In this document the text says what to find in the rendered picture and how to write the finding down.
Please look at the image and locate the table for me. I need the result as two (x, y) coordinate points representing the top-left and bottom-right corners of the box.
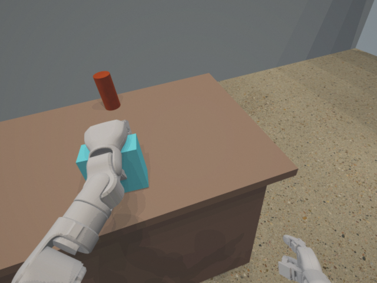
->
(0, 73), (298, 283)

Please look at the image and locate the robot left hand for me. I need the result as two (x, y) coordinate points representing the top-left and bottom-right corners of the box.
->
(84, 120), (132, 181)

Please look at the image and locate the sponge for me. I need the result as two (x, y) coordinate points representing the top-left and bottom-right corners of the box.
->
(76, 134), (148, 193)

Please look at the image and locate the right robot forearm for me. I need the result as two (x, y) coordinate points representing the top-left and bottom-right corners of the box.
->
(301, 269), (331, 283)

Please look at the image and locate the left robot forearm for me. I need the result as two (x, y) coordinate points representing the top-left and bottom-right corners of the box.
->
(11, 144), (124, 283)

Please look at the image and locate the robot right hand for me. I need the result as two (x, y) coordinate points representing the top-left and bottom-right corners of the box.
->
(278, 235), (322, 283)

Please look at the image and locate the robot left upper arm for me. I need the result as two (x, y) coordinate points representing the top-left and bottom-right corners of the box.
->
(19, 246), (87, 283)

